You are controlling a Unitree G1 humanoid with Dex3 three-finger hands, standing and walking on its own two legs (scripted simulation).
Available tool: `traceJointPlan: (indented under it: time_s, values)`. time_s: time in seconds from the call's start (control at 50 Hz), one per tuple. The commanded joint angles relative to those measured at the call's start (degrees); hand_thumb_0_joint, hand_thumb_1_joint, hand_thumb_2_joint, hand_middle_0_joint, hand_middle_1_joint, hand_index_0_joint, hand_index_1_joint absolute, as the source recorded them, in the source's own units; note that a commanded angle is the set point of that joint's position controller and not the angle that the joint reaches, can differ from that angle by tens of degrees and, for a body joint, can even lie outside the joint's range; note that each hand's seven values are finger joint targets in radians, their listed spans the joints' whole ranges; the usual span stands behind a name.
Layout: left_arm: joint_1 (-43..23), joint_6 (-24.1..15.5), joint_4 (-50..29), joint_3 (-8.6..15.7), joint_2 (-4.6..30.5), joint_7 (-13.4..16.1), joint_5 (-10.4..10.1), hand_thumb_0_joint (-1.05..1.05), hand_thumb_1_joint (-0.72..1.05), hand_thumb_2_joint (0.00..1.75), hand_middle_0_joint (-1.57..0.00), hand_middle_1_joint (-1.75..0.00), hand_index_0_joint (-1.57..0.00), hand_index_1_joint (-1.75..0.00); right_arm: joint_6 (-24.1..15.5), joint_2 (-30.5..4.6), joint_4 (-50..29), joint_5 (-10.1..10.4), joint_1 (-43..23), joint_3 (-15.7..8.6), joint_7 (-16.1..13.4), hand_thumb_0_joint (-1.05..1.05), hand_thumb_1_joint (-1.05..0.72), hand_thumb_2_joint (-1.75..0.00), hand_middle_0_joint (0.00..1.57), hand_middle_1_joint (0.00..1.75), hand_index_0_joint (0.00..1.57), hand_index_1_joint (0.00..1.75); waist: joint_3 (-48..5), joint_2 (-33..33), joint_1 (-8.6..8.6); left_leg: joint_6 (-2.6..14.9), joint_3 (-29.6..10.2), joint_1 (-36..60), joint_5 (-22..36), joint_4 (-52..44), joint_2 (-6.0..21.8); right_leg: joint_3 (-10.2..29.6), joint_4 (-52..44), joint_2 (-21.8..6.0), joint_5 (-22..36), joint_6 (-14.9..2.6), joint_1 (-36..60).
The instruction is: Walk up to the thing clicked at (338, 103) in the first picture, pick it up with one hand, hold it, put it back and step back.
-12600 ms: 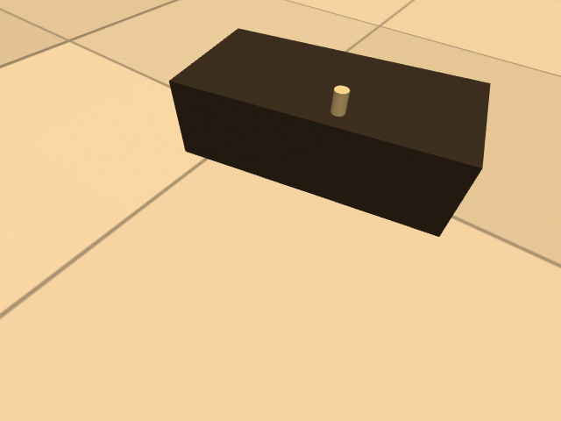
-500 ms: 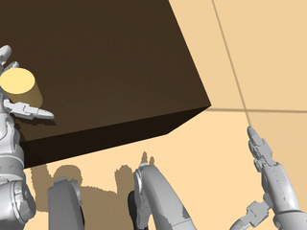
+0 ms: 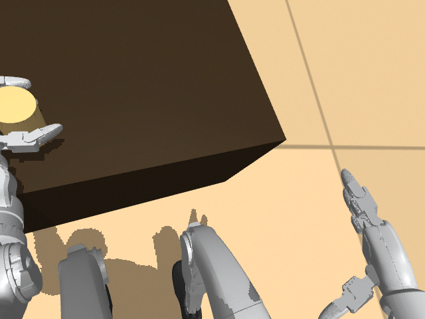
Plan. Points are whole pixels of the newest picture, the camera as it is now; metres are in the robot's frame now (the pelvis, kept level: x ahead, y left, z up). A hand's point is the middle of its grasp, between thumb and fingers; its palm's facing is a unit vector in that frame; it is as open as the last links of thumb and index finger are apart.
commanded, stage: close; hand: left
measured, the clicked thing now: (20, 120) +0.50 +0.21 -0.07
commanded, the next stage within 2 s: settle in 0.02 s
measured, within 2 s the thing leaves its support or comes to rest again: leaves its support in 0.28 s
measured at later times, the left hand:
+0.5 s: hand (11, 99) +0.51 +0.21 -0.02, palm faces +0.17 -0.98 +0.00, open 8.9 cm
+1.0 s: hand out of the picture +0.51 +0.21 +0.02, palm faces +0.18 -0.98 +0.00, open 8.9 cm
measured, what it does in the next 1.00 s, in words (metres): rises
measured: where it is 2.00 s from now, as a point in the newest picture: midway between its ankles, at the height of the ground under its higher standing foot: (148, 315)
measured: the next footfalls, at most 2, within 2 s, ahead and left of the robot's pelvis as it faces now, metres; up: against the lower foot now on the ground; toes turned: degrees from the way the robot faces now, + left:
none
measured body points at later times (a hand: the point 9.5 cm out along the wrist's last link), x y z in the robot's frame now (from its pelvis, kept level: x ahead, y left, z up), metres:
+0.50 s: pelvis +0.01 +0.00 +0.02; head +0.18 +0.09 +0.42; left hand +0.49 +0.26 -0.02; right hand +0.18 -0.25 +0.12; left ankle +0.07 +0.12 -0.51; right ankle +0.06 -0.14 -0.51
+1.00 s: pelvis +0.02 +0.00 +0.05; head +0.18 +0.08 +0.46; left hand +0.49 +0.26 +0.03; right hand +0.19 -0.25 +0.12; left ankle +0.07 +0.12 -0.51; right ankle +0.06 -0.14 -0.51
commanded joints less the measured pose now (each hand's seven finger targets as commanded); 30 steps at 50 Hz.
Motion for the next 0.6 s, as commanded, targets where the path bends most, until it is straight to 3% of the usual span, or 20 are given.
traceJointPlan:
  time_s: [0.0,0.04,0.06,0.08,0.12,0.16,0.18,0.22,0.26,0.3,0.34,0.36,0.4,0.42,0.44,0.46,0.5,0.54,0.58]
  values:
    - [-18.9,-3.3,-10.4,0.4,9.9,0.0,-0.8,0.0,0.19,1.03,-1.25,-1.21,-1.27,-1.21,-2.6,-9.9,-8.9,0.6,2.9,-8.6,-1.5,0.0,0.52,-0.05,0.05,0.05,0.05,0.05,-29.7,21.9,0.89,-0.32,-2.1,33.5,11.4,-12.8,-2.7,0.3,-10.6,2.7,13.2,-3.11,9.5]
    - [-21.3,-3.4,-14.6,0.7,12.3,0.0,-0.4,0.0,0.23,1.1,-1.31,-1.28,-1.32,-1.27,-2.8,-10.7,-10.9,0.5,2.7,-9.2,-1.7,0.0,0.52,-0.05,0.05,0.05,0.05,0.05,-33.4,23.0,1.54,-0.31,-1.6,35.0,10.3,-12.4,-2.8,1.1,-11.0,2.7,12.7,-3.01,11.0]
    - [-21.5,-2.9,-12.3,-1.4,9.3,-0.3,-0.4,0.0,0.23,1.11,-1.32,-1.3,-1.34,-1.3,-2.8,-10.0,-9.3,0.4,3.6,-9.0,-1.6,0.0,0.52,-0.05,0.05,0.05,0.05,0.05,-31.7,23.7,-0.07,-0.35,-1.6,34.4,10.1,-12.1,-2.8,1.3,-11.2,2.6,12.7,-2.98,10.3]
    - [-19.6,-2.4,-10.2,-1.4,7.8,-0.3,-0.6,0.0,0.25,1.14,-1.33,-1.32,-1.35,-1.31,-2.7,-9.8,-8.3,0.4,3.6,-8.6,-1.6,0.0,0.52,-0.05,0.05,0.05,0.05,0.05,-30.4,22.7,0.41,-0.3,-1.7,33.6,10.1,-12.3,-2.8,1.0,-11.2,2.6,12.4,-2.97,9.8]
    - [-19.8,-2.4,-12.5,0.9,12.3,0.4,-0.6,0.0,0.3,1.22,-1.26,-1.34,-1.27,-1.35,-2.7,-10.4,-8.4,0.7,2.8,-9.0,-1.9,0.0,0.53,-0.06,0.05,0.05,0.05,0.05,-30.8,21.8,1.31,0.05,-1.2,32.0,8.9,-12.0,-3.0,1.7,-11.9,2.6,11.9,-2.74,11.0]
    - [-21.5,-2.3,-15.6,0.1,13.0,0.6,-0.2,0.0,0.35,1.24,-1.26,-1.35,-1.27,-1.36,-2.7,-10.5,-9.5,0.3,2.0,-8.8,-2.1,0.0,0.53,-0.06,0.05,0.05,0.05,0.05,-34.1,22.3,1.76,0.02,-1.0,33.4,10.1,-11.9,-3.0,2.2,-12.2,2.6,12.9,-2.7,13.2]
    - [-22.0,-2.1,-14.9,-0.9,11.1,0.6,-0.2,0.0,0.35,1.26,-1.26,-1.36,-1.27,-1.37,-2.7,-10.3,-10.6,0.6,2.4,-8.6,-2.1,0.0,0.53,-0.06,0.05,0.05,0.05,0.05,-34.7,22.0,1.14,-0.05,-1.3,34.4,9.9,-12.3,-3.0,1.9,-12.1,2.6,12.9,-2.72,12.7]
    - [-21.2,-1.6,-15.9,0.1,12.4,1.1,-0.1,0.0,0.34,1.28,-1.27,-1.38,-1.28,-1.39,-2.0,-10.5,-7.9,0.7,3.1,-9.5,-2.2,0.0,0.53,-0.06,0.05,0.05,0.05,0.05,-32.8,23.6,1.99,-0.34,-1.3,35.4,10.3,-13.2,-3.0,1.6,-12.1,2.5,12.8,-2.92,12.2]
    - [-20.4,-0.7,-13.8,-1.0,10.4,1.0,-0.2,0.0,0.25,1.25,-1.31,-1.41,-1.32,-1.42,-1.9,-10.6,-8.7,0.7,1.7,-8.9,-2.4,0.0,0.53,-0.06,0.05,0.05,0.05,0.05,-32.5,22.2,1.95,-0.45,-2.0,36.2,10.9,-14.0,-2.8,0.7,-11.9,2.7,13.1,-3.11,11.4]
    - [-23.1,-0.8,-18.3,0.3,12.7,1.3,-0.6,0.0,0.22,1.26,-1.33,-1.43,-1.34,-1.44,-1.4,-10.4,-6.3,0.5,3.0,-9.1,-2.5,0.0,0.53,-0.06,0.05,0.05,0.05,0.05,-34.6,24.6,2.69,-0.56,-1.6,38.5,13.6,-14.0,-2.8,0.7,-11.8,2.7,14.9,-3.15,12.1]
    - [-21.7,0.1,-16.5,-1.4,9.9,1.1,-0.5,0.0,0.22,1.28,-1.33,-1.43,-1.34,-1.44,-1.2,-9.8,-6.8,0.4,3.0,-8.4,-2.5,0.0,0.53,-0.06,0.05,0.05,0.05,0.05,-33.8,24.1,2.52,-0.54,-1.7,39.3,13.9,-14.7,-2.8,0.6,-12.6,2.7,15.2,-3.13,12.7]
    - [-23.9,0.1,-19.7,-0.4,12.7,1.3,-0.3,0.0,0.24,1.28,-1.32,-1.43,-1.33,-1.44,-1.0,-9.9,-5.5,0.5,2.6,-8.7,-2.6,0.0,0.53,-0.06,0.05,0.05,0.05,0.05,-32.9,25.1,3.37,-0.72,-1.6,39.2,13.0,-15.3,-2.8,0.9,-12.7,2.6,14.5,-3.2,12.8]
    - [-21.0,1.2,-14.6,-2.5,7.9,1.1,-0.5,0.0,0.23,1.27,-1.33,-1.43,-1.34,-1.44,-0.9,-10.0,-6.4,0.5,1.2,-8.4,-2.7,0.0,0.53,-0.06,0.05,0.05,0.05,0.05,-31.1,22.4,2.75,-0.68,-2.2,39.2,11.3,-16.5,-2.5,0.4,-13.5,2.7,13.5,-3.07,12.1]
    - [-20.0,1.5,-13.8,-2.6,7.2,1.0,-0.6,0.0,0.24,1.27,-1.33,-1.42,-1.34,-1.43,-0.7,-9.8,-5.4,0.5,1.1,-8.6,-2.8,0.0,0.53,-0.06,0.05,0.05,0.05,0.05,-30.2,21.7,2.69,-0.57,-2.0,38.4,11.5,-16.6,-2.6,0.4,-13.9,2.7,13.9,-3.0,12.7]
    - [-21.8,1.3,-17.0,-1.7,9.6,1.1,-0.6,0.0,0.26,1.29,-1.33,-1.43,-1.34,-1.44,-0.5,-9.0,-2.9,0.4,2.6,-7.9,-2.8,0.0,0.53,-0.06,0.05,0.05,0.05,0.05,-30.2,22.8,3.31,-0.47,-1.5,38.2,10.9,-16.8,-2.7,0.8,-14.7,2.6,13.2,-2.96,13.1]
    - [-21.1,1.6,-16.3,-1.7,9.5,1.0,-0.7,0.0,0.26,1.3,-1.32,-1.43,-1.34,-1.44,-0.5,-9.0,-4.0,0.5,1.9,-7.6,-2.9,0.0,0.54,-0.06,0.05,0.05,0.05,0.05,-30.9,22.0,3.49,-0.35,-1.3,38.7,12.2,-16.8,-2.8,0.8,-15.0,2.7,14.3,-2.93,14.3]
    - [-21.8,1.7,-17.3,-2.0,8.7,0.9,-1.1,0.0,0.25,1.3,-1.33,-1.45,-1.34,-1.46,-0.4,-8.3,-3.7,0.4,2.4,-6.7,-2.8,0.0,0.54,-0.05,0.05,0.05,0.05,0.05,-30.9,21.3,3.54,-0.28,-1.1,39.0,12.9,-17.3,-2.9,0.6,-15.7,2.7,14.8,-2.95,15.5]
    - [-19.1,2.5,-12.9,-3.0,5.9,0.6,-1.7,0.0,0.24,1.3,-1.33,-1.45,-1.35,-1.45,-0.4,-8.5,-4.1,0.7,1.5,-6.6,-3.0,0.0,0.54,-0.05,0.05,0.05,0.05,0.05,-29.7,18.8,3.19,-0.09,-1.2,38.5,14.3,-17.6,-2.9,0.3,-16.3,2.9,15.9,-2.87,16.2]
    - [-20.8,1.9,-15.7,-2.1,8.5,0.9,-1.7,0.0,0.26,1.31,-1.32,-1.44,-1.33,-1.45,-0.2,-8.8,-3.9,0.6,1.8,-6.6,-3.3,0.0,0.54,-0.05,0.05,0.05,0.05,0.05,-31.7,19.2,3.73,0.0,-1.0,39.6,15.2,-17.9,-3.0,0.5,-16.6,2.8,17.0,-2.84,17.4]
